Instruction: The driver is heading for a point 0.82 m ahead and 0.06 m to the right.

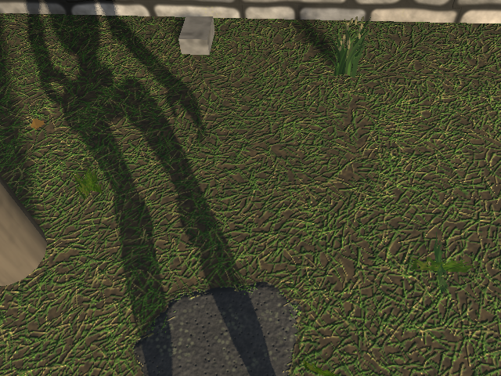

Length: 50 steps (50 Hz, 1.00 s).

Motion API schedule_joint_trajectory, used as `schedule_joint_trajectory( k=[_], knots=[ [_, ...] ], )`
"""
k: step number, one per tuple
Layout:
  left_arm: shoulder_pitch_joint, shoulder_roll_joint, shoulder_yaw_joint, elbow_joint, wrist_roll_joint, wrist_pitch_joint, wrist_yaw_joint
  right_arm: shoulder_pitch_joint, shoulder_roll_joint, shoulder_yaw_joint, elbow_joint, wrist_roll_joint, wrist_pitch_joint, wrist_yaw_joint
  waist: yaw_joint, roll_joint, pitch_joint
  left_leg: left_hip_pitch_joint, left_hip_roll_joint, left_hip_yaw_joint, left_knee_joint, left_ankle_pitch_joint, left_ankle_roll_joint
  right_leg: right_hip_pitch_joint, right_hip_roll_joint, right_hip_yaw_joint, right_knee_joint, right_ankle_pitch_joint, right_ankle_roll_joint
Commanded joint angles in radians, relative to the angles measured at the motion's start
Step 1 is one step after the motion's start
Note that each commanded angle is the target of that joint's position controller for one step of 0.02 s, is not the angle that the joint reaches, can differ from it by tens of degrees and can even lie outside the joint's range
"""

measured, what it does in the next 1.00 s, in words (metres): steps on the spot: left foot, then right foot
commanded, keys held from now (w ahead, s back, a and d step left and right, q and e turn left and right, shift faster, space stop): q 0.02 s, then no key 0.98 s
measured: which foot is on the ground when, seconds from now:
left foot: up 0.00-0.26, down 0.28-1.00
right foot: down 0.00-0.28, up 0.30-0.54, down 0.56-1.00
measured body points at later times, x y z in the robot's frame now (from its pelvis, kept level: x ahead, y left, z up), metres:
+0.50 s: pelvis +0.00 +0.02 +0.01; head +0.01 +0.05 +0.46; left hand +0.04 +0.29 -0.13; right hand +0.17 -0.19 -0.10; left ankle +0.00 +0.11 -0.73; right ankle +0.01 -0.11 -0.71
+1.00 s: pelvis -0.01 +0.01 +0.01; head -0.01 +0.01 +0.46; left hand +0.00 +0.26 -0.14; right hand +0.05 -0.24 -0.13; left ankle +0.00 +0.11 -0.73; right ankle +0.00 -0.10 -0.73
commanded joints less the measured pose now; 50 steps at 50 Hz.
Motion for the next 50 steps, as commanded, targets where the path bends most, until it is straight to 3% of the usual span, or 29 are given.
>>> schedule_joint_trajectory(
  k=[1,3,6,10,12,13,14,15,16,17,18,20,22,25,27,29,30,31,32,36,50],
  knots=[
    [0.038,0.129,0.035,-0.048,0.013,-0.001,0.011,0.095,-0.063,-0.013,-0.052,0.008,0.027,0.027,0.01,-0.189,-0.145,-0.023,0.053,0.021,0.004,0.072,-0.031,0.116,-0.229,0.156,-0.235,0.261,-0.163],
    [0.067,0.134,0.039,-0.036,0.014,-0.007,0.007,0.08,-0.038,-0.002,-0.064,0.005,0.026,0.029,0.016,-0.172,-0.165,-0.01,0.051,0.025,-0.087,0.068,-0.027,0.133,-0.235,0.135,-0.231,0.256,-0.172],
    [0.065,0.146,0.045,-0.031,0.012,-0.003,-0.004,0.036,-0.019,0.014,-0.088,-0.004,0.034,0.034,0.025,-0.195,-0.172,0.035,0.071,0.039,-0.258,0.074,-0.01,0.119,-0.248,0.121,-0.243,0.112,-0.176],
    [0.081,0.176,0.057,-0.021,0.014,0.018,-0.024,-0.006,-0.023,0.029,-0.111,0.001,0.029,0.038,0.048,-0.217,-0.164,0.136,0.064,0.083,-0.474,0.068,0.018,0.095,-0.261,0.139,-0.24,-0.047,-0.167],
    [0.079,0.187,0.06,-0.014,0.001,0.032,-0.029,0.044,-0.012,0.036,-0.094,-0.002,0.013,0.037,0.013,-0.181,-0.155,0.267,0.056,0.105,-0.686,0.181,0.049,0.038,-0.248,0.119,-0.188,-0.041,-0.125],
    [0.112,0.177,0.06,0.0,0.001,0.036,-0.033,0.057,-0.025,0.037,-0.088,-0.006,0.003,0.035,0.007,-0.138,-0.136,0.335,0.065,0.063,-0.816,0.244,0.066,-0.016,-0.231,0.1,-0.152,-0.054,-0.069],
    [0.151,0.11,0.046,-0.002,0.004,0.037,-0.044,0.049,-0.07,0.035,-0.098,-0.02,-0.009,0.027,0.026,0.052,-0.132,0.359,0.238,-0.177,-1.0,0.164,0.09,-0.071,-0.15,0.014,0.012,-0.169,0.009],
    [0.139,0.05,0.028,-0.043,-0.012,0.041,-0.04,-0.027,-0.17,0.016,-0.131,-0.016,-0.01,0.02,0.041,0.268,-0.069,0.183,0.452,-0.438,-1.079,0.197,0.192,-0.122,0.009,-0.031,0.088,-0.387,0.06],
    [0.077,0.114,0.043,-0.029,-0.009,0.057,-0.035,-0.033,-0.109,0.027,-0.118,-0.029,-0.019,0.011,0.013,0.138,-0.028,0.084,0.424,-0.353,-1.058,0.236,0.223,-0.024,-0.032,0.085,0.231,-0.361,0.056],
    [0.102,0.101,0.045,-0.019,-0.019,0.063,-0.043,-0.096,-0.065,0.045,-0.118,-0.026,-0.026,0.005,0.064,0.13,-0.033,0.085,0.369,-0.27,-1.04,0.299,0.212,-0.01,-0.013,0.097,0.263,-0.318,0.047],
    [0.136,0.1,0.046,0.007,-0.017,0.062,-0.045,-0.128,-0.044,0.052,-0.117,-0.022,-0.031,0.0,0.085,0.119,-0.037,0.109,0.316,-0.198,-1.025,0.376,0.185,-0.001,-0.008,0.099,0.27,-0.271,0.042],
    [0.191,0.105,0.05,0.046,0.004,0.053,-0.04,-0.125,-0.026,0.06,-0.109,-0.006,-0.047,-0.012,0.088,0.116,-0.099,0.227,0.268,-0.116,-0.954,0.649,0.174,0.011,0.005,0.084,0.28,-0.246,0.042],
    [0.178,0.077,0.04,0.049,0.0,0.048,-0.034,-0.081,-0.013,0.067,-0.086,0.003,-0.055,-0.014,0.068,0.081,-0.139,0.301,0.275,-0.098,-0.902,0.793,0.181,0.04,0.006,0.087,0.214,-0.269,0.05],
    [0.153,0.059,0.028,0.052,-0.014,0.049,-0.019,-0.056,-0.023,0.064,-0.054,0.002,-0.052,-0.02,0.042,0.096,-0.143,0.341,0.28,-0.126,-0.86,0.779,0.184,0.091,0.018,0.077,0.037,-0.258,0.056],
    [0.196,0.057,0.023,0.079,-0.012,0.041,-0.01,-0.079,-0.032,0.059,-0.043,0.011,-0.048,-0.024,0.071,0.069,-0.15,0.288,0.258,-0.13,-0.838,0.681,0.142,0.226,0.006,0.083,-0.16,-0.028,0.051],
    [0.204,0.127,0.03,0.085,0.009,0.019,-0.005,-0.035,-0.006,0.063,-0.032,0.008,-0.054,-0.019,0.032,-0.023,-0.157,0.19,0.193,-0.113,-0.829,0.475,0.082,0.348,-0.121,0.201,-0.165,0.2,0.037],
    [0.153,0.142,0.036,0.101,-0.014,0.018,-0.012,-0.016,0.014,0.064,-0.011,0.012,-0.049,-0.014,-0.001,-0.141,-0.095,0.232,0.137,-0.068,-0.894,0.383,0.07,0.217,-0.11,0.197,-0.139,0.164,0.013],
    [0.146,0.093,0.026,0.1,-0.014,0.013,-0.023,-0.033,-0.017,0.059,0.013,0.006,-0.045,-0.015,0.032,-0.115,-0.074,0.268,0.141,-0.068,-0.88,0.378,0.065,0.174,-0.095,0.191,-0.165,0.087,0.017],
    [0.159,0.079,0.021,0.112,-0.01,0.009,-0.025,-0.048,-0.025,0.053,0.025,0.006,-0.043,-0.016,0.045,-0.104,-0.061,0.272,0.146,-0.071,-0.869,0.386,0.07,0.163,-0.084,0.182,-0.182,0.038,0.023],
    [0.171,0.085,0.022,0.153,-0.009,0.004,-0.013,-0.05,-0.007,0.053,0.07,0.009,-0.048,-0.015,0.048,-0.079,-0.071,0.27,0.157,-0.077,-0.88,0.418,0.065,0.192,-0.075,0.179,-0.194,0.012,0.019],
    [0.183,0.055,0.008,0.279,-0.007,0.005,-0.006,0.01,0.005,0.062,0.239,0.011,-0.047,-0.025,0.046,-0.041,-0.041,0.243,0.158,-0.077,-0.928,0.349,0.052,0.192,-0.071,0.183,-0.215,-0.064,0.004]
  ],
)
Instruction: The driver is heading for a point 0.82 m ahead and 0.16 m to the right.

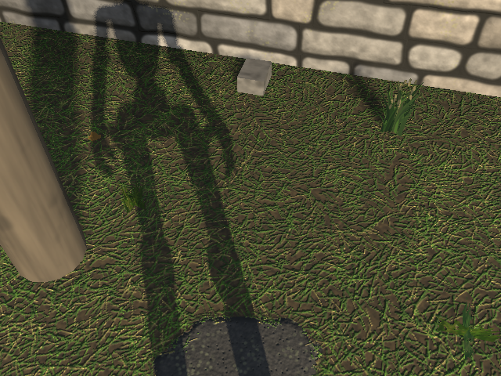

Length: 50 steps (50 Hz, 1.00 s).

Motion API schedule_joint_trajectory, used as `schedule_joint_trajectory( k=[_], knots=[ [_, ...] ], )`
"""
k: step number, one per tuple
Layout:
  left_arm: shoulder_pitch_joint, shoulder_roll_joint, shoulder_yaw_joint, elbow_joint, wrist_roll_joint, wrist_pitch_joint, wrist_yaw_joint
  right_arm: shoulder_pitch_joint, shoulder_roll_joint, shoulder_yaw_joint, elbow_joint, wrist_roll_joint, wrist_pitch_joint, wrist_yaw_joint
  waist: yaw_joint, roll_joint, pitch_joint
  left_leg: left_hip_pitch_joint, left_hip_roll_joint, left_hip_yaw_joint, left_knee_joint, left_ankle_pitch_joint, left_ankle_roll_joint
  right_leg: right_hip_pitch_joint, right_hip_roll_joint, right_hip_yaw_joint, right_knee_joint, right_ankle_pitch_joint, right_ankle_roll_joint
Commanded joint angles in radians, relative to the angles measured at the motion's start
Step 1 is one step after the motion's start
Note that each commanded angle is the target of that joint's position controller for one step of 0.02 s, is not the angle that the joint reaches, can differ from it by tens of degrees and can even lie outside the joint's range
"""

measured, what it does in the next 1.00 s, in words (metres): stands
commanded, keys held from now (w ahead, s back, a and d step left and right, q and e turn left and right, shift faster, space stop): no key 1.00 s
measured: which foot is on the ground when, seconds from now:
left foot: down 0.00-1.00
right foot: down 0.00-1.00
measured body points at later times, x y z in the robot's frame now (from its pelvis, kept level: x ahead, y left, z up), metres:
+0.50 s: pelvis +0.00 +0.00 +0.00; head +0.01 +0.00 +0.45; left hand -0.01 +0.22 -0.16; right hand -0.01 -0.23 -0.16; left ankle +0.02 +0.10 -0.75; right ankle +0.00 -0.11 -0.75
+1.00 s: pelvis +0.01 +0.00 +0.00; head +0.02 +0.00 +0.45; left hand -0.02 +0.21 -0.16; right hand -0.02 -0.22 -0.16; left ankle +0.02 +0.10 -0.75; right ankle +0.00 -0.11 -0.75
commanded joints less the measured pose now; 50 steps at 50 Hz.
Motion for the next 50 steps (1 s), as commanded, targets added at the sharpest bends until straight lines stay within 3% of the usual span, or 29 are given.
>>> schedule_joint_trajectory(
  k=[1,20,50],
  knots=[
    [0.041,0.09,0.013,-0.002,0.0,-0.007,0.004,0.017,-0.085,-0.01,-0.006,0.0,-0.009,-0.004,0.006,0.005,0.026,-0.012,0.102,-0.112,-0.075,0.016,0.022,-0.052,-0.096,0.099,-0.086,0.015,-0.034],
    [0.103,0.036,-0.006,0.094,-0.001,-0.011,0.012,0.07,-0.029,0.007,0.084,0.001,-0.01,-0.011,0.002,0.002,0.04,-0.018,0.105,-0.1,-0.061,0.026,0.02,-0.078,-0.086,0.098,-0.077,0.023,-0.034],
    [0.15,-0.006,-0.007,0.134,-0.001,-0.014,0.02,0.122,0.016,0.011,0.109,0.0,-0.013,-0.018,0.003,0.003,0.052,-0.019,0.108,-0.09,-0.042,0.059,0.018,-0.069,-0.083,0.098,-0.061,0.062,-0.036]
  ],
)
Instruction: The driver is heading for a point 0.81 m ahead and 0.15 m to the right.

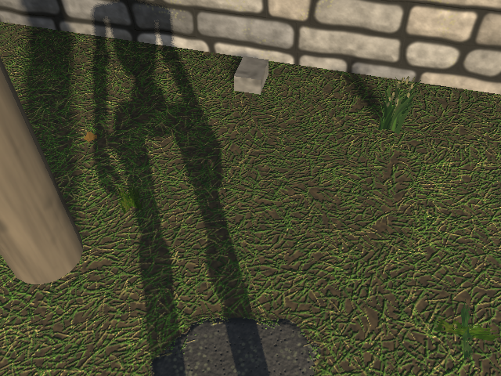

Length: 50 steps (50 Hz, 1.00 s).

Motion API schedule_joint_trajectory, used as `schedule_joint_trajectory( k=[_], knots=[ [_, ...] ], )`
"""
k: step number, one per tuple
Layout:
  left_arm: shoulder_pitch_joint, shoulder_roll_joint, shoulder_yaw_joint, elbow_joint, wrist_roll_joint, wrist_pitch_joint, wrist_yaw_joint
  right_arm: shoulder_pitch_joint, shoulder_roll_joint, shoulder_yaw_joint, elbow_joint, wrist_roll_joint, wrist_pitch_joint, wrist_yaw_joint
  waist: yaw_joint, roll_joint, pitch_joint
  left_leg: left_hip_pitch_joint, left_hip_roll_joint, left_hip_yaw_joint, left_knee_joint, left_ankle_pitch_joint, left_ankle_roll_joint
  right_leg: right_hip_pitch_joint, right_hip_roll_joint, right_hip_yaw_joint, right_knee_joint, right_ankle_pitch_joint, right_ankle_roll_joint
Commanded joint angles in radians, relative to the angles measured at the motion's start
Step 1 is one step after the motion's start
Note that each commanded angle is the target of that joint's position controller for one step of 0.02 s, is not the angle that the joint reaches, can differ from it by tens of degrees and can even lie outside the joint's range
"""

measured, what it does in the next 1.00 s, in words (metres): walks ahead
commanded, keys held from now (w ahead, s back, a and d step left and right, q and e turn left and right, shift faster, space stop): no key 0.40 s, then w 0.60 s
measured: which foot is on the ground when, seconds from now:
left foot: down 0.00-1.00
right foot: down 0.00-0.70, up 0.72-1.00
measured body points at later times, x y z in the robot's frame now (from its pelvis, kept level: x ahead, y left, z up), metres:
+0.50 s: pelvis +0.01 +0.00 +0.00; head +0.01 +0.00 +0.45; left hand -0.03 +0.21 -0.16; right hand -0.02 -0.21 -0.17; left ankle +0.01 +0.11 -0.74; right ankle -0.01 -0.11 -0.74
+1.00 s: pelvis +0.18 +0.03 -0.01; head +0.21 +0.04 +0.44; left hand +0.32 +0.25 -0.15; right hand +0.05 -0.17 -0.14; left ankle +0.04 +0.10 -0.74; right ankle +0.30 -0.08 -0.70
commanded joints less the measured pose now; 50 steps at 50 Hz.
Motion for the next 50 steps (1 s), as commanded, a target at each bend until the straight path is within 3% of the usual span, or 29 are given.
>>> schedule_joint_trajectory(
  k=[1,20,21,24,26,28,29,30,32,34,35,36,37,38,39,40,41,44,48,50],
  knots=[
    [0.083,0.069,0.01,-0.002,0.0,-0.003,0.002,0.075,-0.07,-0.01,-0.004,0.0,-0.003,-0.003,0.0,0.0,0.06,-0.007,0.098,-0.093,-0.067,0.088,0.026,-0.057,-0.094,0.086,-0.08,0.085,-0.029],
    [0.095,0.057,0.012,0.003,0.0,-0.005,0.004,0.093,-0.058,-0.011,-0.004,0.0,-0.004,-0.005,0.0,0.001,0.065,-0.003,0.1,-0.088,-0.06,0.102,0.024,-0.049,-0.093,0.086,-0.078,0.102,-0.031],
    [0.103,0.053,0.011,0.006,0.001,-0.004,0.003,0.101,-0.053,-0.01,-0.002,-0.001,-0.003,-0.004,0.0,0.0,0.044,0.005,0.091,-0.085,-0.067,0.032,0.025,-0.042,-0.085,0.085,-0.088,0.03,-0.033],
    [0.106,0.095,0.032,-0.009,0.005,0.007,-0.001,0.097,-0.079,-0.025,-0.021,-0.007,0.007,0.001,0.004,-0.025,0.09,-0.075,0.035,-0.058,-0.004,-0.333,0.057,-0.102,-0.055,0.102,-0.077,-0.365,-0.075],
    [0.137,0.103,0.041,-0.019,0.005,0.011,-0.005,0.071,-0.061,-0.025,-0.053,-0.015,0.006,0.01,0.024,-0.054,0.169,-0.201,0.018,-0.055,0.063,-0.441,0.069,-0.125,-0.097,0.189,-0.11,-0.54,-0.118],
    [0.212,0.135,0.057,-0.004,0.006,0.006,-0.005,0.02,-0.019,-0.018,-0.094,-0.025,-0.013,0.022,0.055,-0.143,0.174,-0.306,-0.014,0.026,0.228,-0.293,0.056,-0.035,-0.218,0.37,-0.213,-0.601,-0.183],
    [0.216,0.152,0.067,-0.002,0.008,0.002,-0.006,-0.006,-0.023,-0.018,-0.115,-0.034,-0.026,0.027,0.059,-0.158,0.181,-0.317,0.006,0.056,0.29,-0.217,0.053,-0.036,-0.282,0.439,-0.252,-0.582,-0.216],
    [0.199,0.156,0.072,-0.011,0.01,-0.003,-0.009,-0.019,-0.04,-0.024,-0.132,-0.032,-0.037,0.033,0.05,-0.137,0.175,-0.307,0.026,0.051,0.312,-0.207,0.055,-0.056,-0.3,0.452,-0.267,-0.544,-0.228],
    [0.131,0.164,0.078,-0.034,0.008,-0.013,-0.015,0.032,-0.039,-0.028,-0.138,-0.021,-0.057,0.045,-0.001,-0.121,0.165,-0.195,0.031,0.058,0.225,-0.224,0.068,-0.124,-0.272,0.381,-0.233,-0.479,-0.21],
    [0.029,0.139,0.076,-0.07,-0.002,-0.022,-0.018,0.22,-0.028,-0.037,-0.074,-0.005,-0.07,0.043,-0.096,-0.071,0.158,0.148,-0.012,0.065,0.037,-0.153,0.077,-0.335,-0.161,0.231,-0.098,-0.391,-0.153],
    [-0.019,0.093,0.064,-0.1,0.0,-0.036,-0.023,0.336,-0.085,-0.054,-0.047,-0.013,-0.077,0.031,-0.144,0.073,0.137,0.3,0.121,-0.141,-0.093,-0.248,0.094,-0.463,-0.07,0.104,0.129,-0.295,-0.111],
    [-0.034,0.035,0.049,-0.145,0.001,-0.049,-0.033,0.465,-0.202,-0.087,-0.02,-0.008,-0.074,0.03,-0.171,0.325,0.095,0.379,0.347,-0.543,-0.267,-0.47,0.178,-0.612,0.046,-0.072,0.446,-0.269,-0.071],
    [-0.059,0.115,0.066,-0.152,0.036,-0.052,-0.042,0.425,-0.172,-0.082,-0.022,-0.013,-0.063,0.028,-0.126,0.195,0.151,0.301,0.396,-0.601,-0.263,-0.445,0.208,-0.656,-0.006,-0.025,0.625,-0.281,-0.085],
    [-0.064,0.099,0.065,-0.152,0.038,-0.059,-0.052,0.333,-0.141,-0.071,-0.057,-0.017,-0.065,0.03,-0.079,0.085,0.173,0.239,0.369,-0.52,-0.258,-0.376,0.203,-0.657,-0.044,0.005,0.686,-0.198,-0.093],
    [-0.054,0.077,0.06,-0.145,0.026,-0.067,-0.06,0.267,-0.129,-0.066,-0.081,-0.018,-0.072,0.032,-0.047,0.047,0.166,0.208,0.33,-0.432,-0.269,-0.266,0.189,-0.628,-0.066,0.014,0.693,-0.116,-0.088],
    [-0.059,0.078,0.064,-0.144,0.023,-0.069,-0.067,0.236,-0.119,-0.06,-0.093,-0.016,-0.08,0.03,-0.028,0.034,0.151,0.2,0.301,-0.361,-0.282,-0.18,0.178,-0.609,-0.08,0.01,0.679,-0.061,-0.08],
    [-0.053,0.085,0.068,-0.141,0.024,-0.064,-0.073,0.225,-0.097,-0.051,-0.093,-0.011,-0.087,0.028,-0.016,0.034,0.129,0.21,0.263,-0.286,-0.286,-0.074,0.158,-0.592,-0.083,-0.003,0.661,-0.021,-0.07],
    [-0.099,0.08,0.071,-0.162,0.024,-0.047,-0.076,0.296,-0.083,-0.037,-0.06,-0.007,-0.1,0.023,-0.011,0.077,0.099,0.253,0.229,-0.151,-0.236,0.326,0.152,-0.61,-0.061,-0.057,0.636,0.024,-0.049],
    [-0.305,0.057,0.054,-0.248,0.014,-0.039,-0.078,0.301,-0.088,-0.024,-0.059,-0.011,-0.103,0.02,-0.031,0.095,0.13,0.179,0.189,-0.059,-0.24,0.496,0.147,-0.555,-0.028,-0.121,0.408,0.104,-0.041],
    [-0.362,0.057,0.047,-0.274,0.006,-0.038,-0.077,0.304,-0.105,-0.025,-0.057,-0.011,-0.107,0.017,-0.037,0.118,0.137,0.15,0.188,-0.037,-0.241,0.559,0.145,-0.458,-0.004,-0.15,0.277,0.136,-0.057]
  ],
)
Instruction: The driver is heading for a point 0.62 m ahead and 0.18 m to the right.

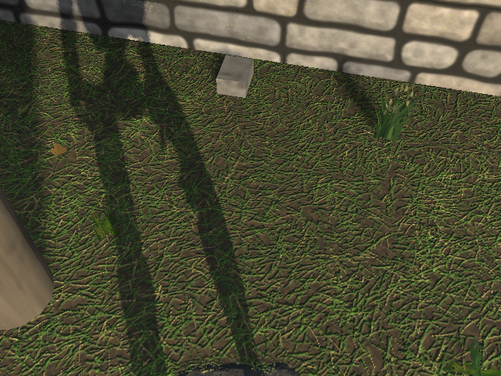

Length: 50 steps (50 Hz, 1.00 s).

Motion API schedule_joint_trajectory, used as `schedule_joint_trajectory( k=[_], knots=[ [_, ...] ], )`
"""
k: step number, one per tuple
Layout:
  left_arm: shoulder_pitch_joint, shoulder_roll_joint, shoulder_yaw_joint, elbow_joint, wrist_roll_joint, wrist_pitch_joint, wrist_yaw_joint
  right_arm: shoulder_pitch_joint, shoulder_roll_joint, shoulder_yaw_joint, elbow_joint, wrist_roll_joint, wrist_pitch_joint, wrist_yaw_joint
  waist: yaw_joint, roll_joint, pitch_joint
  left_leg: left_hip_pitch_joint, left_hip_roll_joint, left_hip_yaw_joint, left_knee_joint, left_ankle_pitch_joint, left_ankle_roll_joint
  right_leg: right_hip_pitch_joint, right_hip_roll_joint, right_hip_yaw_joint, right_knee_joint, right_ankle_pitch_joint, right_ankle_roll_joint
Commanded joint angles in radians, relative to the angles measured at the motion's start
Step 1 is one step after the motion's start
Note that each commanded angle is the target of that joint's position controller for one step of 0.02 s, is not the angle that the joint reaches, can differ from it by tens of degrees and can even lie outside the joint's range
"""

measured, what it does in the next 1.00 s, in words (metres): walks ahead, turning right: right foot, then left foot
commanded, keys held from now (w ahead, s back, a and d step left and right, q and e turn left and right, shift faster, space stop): w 0.26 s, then w+e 0.54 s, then no key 0.20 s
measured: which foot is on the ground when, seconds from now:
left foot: down 0.00-0.14, up 0.16-0.66, down 0.68-1.00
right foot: up 0.00-0.10, down 0.12-0.68, up 0.70-1.00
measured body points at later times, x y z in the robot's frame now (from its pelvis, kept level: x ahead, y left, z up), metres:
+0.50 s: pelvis +0.28 -0.03 +0.01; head +0.31 -0.03 +0.46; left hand +0.20 +0.20 -0.13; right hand +0.43 -0.25 -0.12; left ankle +0.45 +0.13 -0.68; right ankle +0.21 -0.07 -0.74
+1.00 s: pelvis +0.54 -0.01 +0.01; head +0.58 -0.02 +0.46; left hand +0.76 +0.18 -0.12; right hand +0.46 -0.25 -0.13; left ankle +0.54 +0.08 -0.74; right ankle +0.60 -0.17 -0.68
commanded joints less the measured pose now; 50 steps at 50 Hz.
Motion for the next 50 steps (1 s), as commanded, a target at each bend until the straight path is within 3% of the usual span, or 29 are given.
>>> schedule_joint_trajectory(
  k=[1,3,4,5,6,7,8,9,10,11,12,13,16,18,22,29,31,33,34,35,36,37,38,40,41,44,46,48,50],
  knots=[
    [-0.116,0.012,-0.011,-0.089,-0.009,-0.006,0.001,0.042,-0.135,-0.015,-0.018,0.001,-0.015,-0.007,0.019,0.145,0.126,-0.127,0.232,-0.084,-0.024,0.748,0.093,0.071,0.054,-0.07,-0.164,0.046,-0.023],
    [-0.046,0.05,0.002,-0.078,-0.01,-0.009,0.014,0.017,-0.16,-0.02,-0.018,0.002,-0.022,-0.008,0.066,0.145,0.076,-0.092,0.249,-0.062,0.08,0.999,0.082,0.201,0.09,-0.074,-0.197,0.035,-0.064],
    [0.047,0.074,0.015,-0.051,-0.011,-0.015,0.021,0.003,-0.174,-0.025,-0.019,0.001,-0.021,-0.01,0.109,0.141,0.023,-0.067,0.25,-0.051,0.193,1.097,0.073,0.291,0.111,-0.067,-0.21,0.019,-0.084],
    [0.191,0.093,0.029,-0.002,-0.012,-0.023,0.028,-0.016,-0.188,-0.029,-0.023,0.003,-0.017,-0.01,0.171,0.129,-0.052,-0.071,0.241,-0.038,0.36,1.1,0.063,0.436,0.124,-0.059,-0.263,0.038,-0.103],
    [0.33,0.125,0.045,0.042,0.0,-0.029,0.036,-0.025,-0.188,-0.03,-0.028,0.007,-0.014,-0.006,0.226,0.111,-0.118,-0.182,0.21,-0.023,0.565,0.926,0.055,0.632,0.07,-0.004,-0.307,0.021,-0.123],
    [0.46,0.215,0.068,0.06,0.024,-0.032,0.04,0.004,-0.128,-0.019,-0.052,0.006,-0.011,0.0,0.241,-0.022,-0.228,-0.355,0.134,0.019,0.9,0.441,0.049,0.813,-0.192,0.301,-0.334,-0.173,-0.168],
    [0.419,0.239,0.074,0.052,0.015,-0.02,0.028,0.099,-0.068,-0.022,-0.06,0.037,-0.004,0.015,0.158,-0.203,-0.297,-0.651,-0.043,-0.04,1.231,-0.179,0.027,0.931,-0.389,0.833,-0.541,-0.288,-0.316],
    [0.281,0.194,0.064,0.032,-0.012,-0.018,0.021,-0.008,-0.135,-0.035,-0.085,0.012,0.004,0.013,0.117,-0.06,-0.15,-0.742,0.046,-0.109,1.249,-0.079,0.046,0.79,-0.342,0.757,-0.603,-0.433,-0.282],
    [0.195,0.122,0.043,0.014,-0.019,-0.026,0.018,-0.111,-0.148,-0.041,-0.116,0.002,0.001,0.019,0.103,-0.001,-0.035,-0.747,0.086,-0.098,1.194,0.011,0.049,0.641,-0.311,0.61,-0.627,-0.382,-0.25],
    [0.174,0.076,0.03,0.022,-0.012,-0.037,0.016,-0.138,-0.128,-0.042,-0.121,0.0,0.001,0.021,0.069,0.055,0.027,-0.7,0.118,-0.097,1.129,0.053,0.047,0.526,-0.269,0.505,-0.652,-0.237,-0.219],
    [0.184,0.043,0.017,0.037,-0.01,-0.048,0.021,-0.145,-0.113,-0.044,-0.121,-0.013,0.011,0.023,0.038,0.062,0.04,-0.64,0.141,-0.101,1.075,0.068,0.042,0.452,-0.214,0.405,-0.66,-0.126,-0.18],
    [0.203,0.038,0.011,0.052,-0.009,-0.056,0.028,-0.105,-0.085,-0.04,-0.114,-0.021,0.025,0.029,0.014,0.02,0.03,-0.594,0.148,-0.096,1.034,0.066,0.03,0.418,-0.202,0.348,-0.664,-0.054,-0.172],
    [0.287,0.06,0.007,0.081,-0.013,-0.071,0.033,-0.178,-0.089,-0.045,-0.146,-0.026,0.044,0.035,0.004,0.003,0.051,-0.635,0.159,-0.056,0.934,0.091,-0.006,0.414,-0.153,0.282,-0.673,0.103,-0.176],
    [0.328,0.086,0.007,0.081,-0.016,-0.069,0.036,-0.288,-0.106,-0.048,-0.191,-0.025,0.05,0.04,0.022,-0.001,0.073,-0.713,0.165,-0.034,0.84,0.159,-0.036,0.437,-0.141,0.265,-0.691,0.142,-0.179],
    [0.411,0.086,0.002,0.081,-0.018,-0.062,0.036,-0.484,-0.111,-0.045,-0.265,-0.012,0.052,0.044,0.075,-0.022,0.082,-0.759,0.137,-0.003,0.613,0.288,-0.076,0.504,-0.108,0.245,-0.67,0.281,-0.149],
    [0.488,0.116,0.013,0.071,-0.002,-0.051,0.049,-0.679,-0.134,-0.039,-0.363,0.004,0.036,0.042,0.13,-0.068,0.06,-0.756,0.084,-0.009,0.418,0.276,-0.064,0.688,-0.132,0.307,-0.545,0.457,-0.159],
    [0.441,0.139,0.023,0.053,0.0,-0.049,0.055,-0.616,-0.159,-0.046,-0.363,0.008,0.023,0.038,0.083,-0.077,0.04,-0.626,0.062,-0.016,0.345,0.216,-0.041,0.675,-0.134,0.313,-0.48,0.542,-0.131],
    [0.388,0.159,0.031,0.033,-0.008,-0.053,0.045,-0.376,-0.208,-0.07,-0.298,0.003,0.005,0.021,-0.023,-0.042,-0.085,-0.286,0.03,-0.001,0.25,0.228,-0.003,0.601,-0.075,0.271,-0.226,0.646,-0.09],
    [0.374,0.125,0.024,0.002,-0.021,-0.057,0.039,-0.216,-0.271,-0.089,-0.278,-0.023,-0.006,0.006,-0.082,0.019,-0.212,-0.031,0.194,-0.155,0.24,0.135,0.038,0.438,-0.021,0.242,0.019,0.41,-0.075],
    [0.477,-0.004,0.0,-0.035,-0.066,-0.052,0.042,-0.157,-0.371,-0.112,-0.292,-0.056,-0.001,0.004,-0.039,0.234,-0.373,0.271,0.508,-0.578,0.21,0.098,0.142,0.106,0.126,0.141,0.353,-0.258,-0.035],
    [0.474,0.1,0.021,-0.034,-0.044,-0.041,0.049,-0.214,-0.32,-0.108,-0.297,-0.032,0.018,0.009,-0.015,0.215,-0.379,0.194,0.523,-0.764,0.108,-0.009,0.183,0.009,0.097,0.165,0.487,-0.36,-0.048],
    [0.407,0.122,0.031,-0.037,-0.026,-0.031,0.047,-0.306,-0.231,-0.085,-0.314,-0.025,0.021,0.012,0.018,0.108,-0.205,0.039,0.475,-0.601,0.086,-0.063,0.153,-0.02,0.037,0.17,0.505,-0.264,-0.048],
    [0.342,0.104,0.029,-0.049,-0.016,-0.029,0.037,-0.348,-0.179,-0.071,-0.312,-0.019,0.015,0.015,0.021,0.045,-0.106,-0.093,0.421,-0.451,0.055,0.01,0.126,-0.006,0.003,0.166,0.459,-0.198,-0.043],
    [0.307,0.08,0.034,-0.062,0.008,-0.008,0.017,-0.336,-0.147,-0.061,-0.283,-0.012,0.004,0.008,0.056,0.082,-0.022,-0.233,0.329,-0.25,0.006,0.158,0.063,0.049,-0.037,0.161,0.39,-0.154,-0.035],
    [0.33,0.061,0.033,-0.063,0.01,0.006,0.012,-0.318,-0.152,-0.06,-0.271,-0.01,-0.006,0.008,0.072,0.117,-0.024,-0.255,0.337,-0.21,0.015,0.315,0.075,0.074,-0.028,0.15,0.384,-0.154,-0.023],
    [0.304,0.048,0.033,-0.073,0.014,0.024,0.012,-0.26,-0.16,-0.058,-0.241,0.0,-0.032,0.015,0.094,0.095,-0.027,-0.25,0.328,-0.084,0.057,0.778,0.103,0.054,-0.001,0.134,0.338,-0.139,0.0],
    [0.232,0.045,0.026,-0.101,0.014,0.024,0.008,-0.251,-0.173,-0.056,-0.232,-0.002,-0.03,0.015,0.09,0.117,-0.018,-0.247,0.305,-0.011,0.061,0.869,0.103,0.033,0.008,0.116,0.217,-0.072,0.013],
    [0.164,0.031,0.01,-0.122,0.008,0.02,0.001,-0.269,-0.175,-0.052,-0.231,-0.001,-0.021,0.016,0.086,0.14,-0.021,-0.286,0.259,0.065,0.063,0.864,0.086,0.116,0.019,0.074,0.032,0.017,0.018],
    [0.103,0.031,-0.001,-0.135,0.006,0.017,-0.001,-0.242,-0.194,-0.054,-0.218,0.003,-0.014,0.016,0.062,0.146,-0.036,-0.278,0.256,0.085,0.075,0.87,0.083,0.193,0.035,0.037,-0.089,0.081,0.018]
  ],
)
